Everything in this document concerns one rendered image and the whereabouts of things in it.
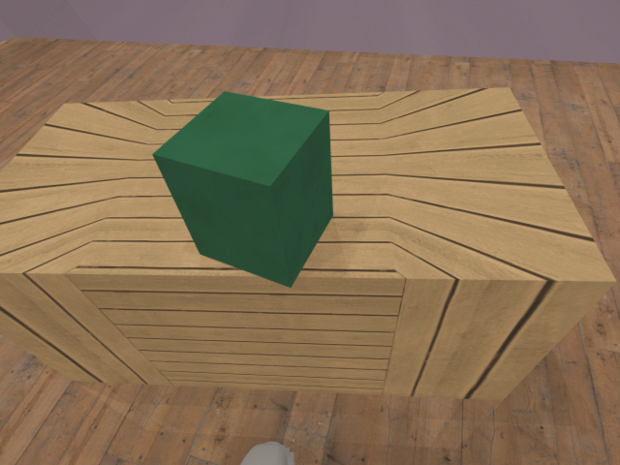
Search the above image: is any pedestal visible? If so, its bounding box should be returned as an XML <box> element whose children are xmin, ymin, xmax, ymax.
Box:
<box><xmin>0</xmin><ymin>87</ymin><xmax>617</xmax><ymax>401</ymax></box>

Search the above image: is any robot left thigh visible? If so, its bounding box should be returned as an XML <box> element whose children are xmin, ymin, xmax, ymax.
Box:
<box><xmin>240</xmin><ymin>443</ymin><xmax>295</xmax><ymax>465</ymax></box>

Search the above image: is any carton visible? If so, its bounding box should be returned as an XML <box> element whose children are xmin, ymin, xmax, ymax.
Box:
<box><xmin>152</xmin><ymin>91</ymin><xmax>333</xmax><ymax>288</ymax></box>

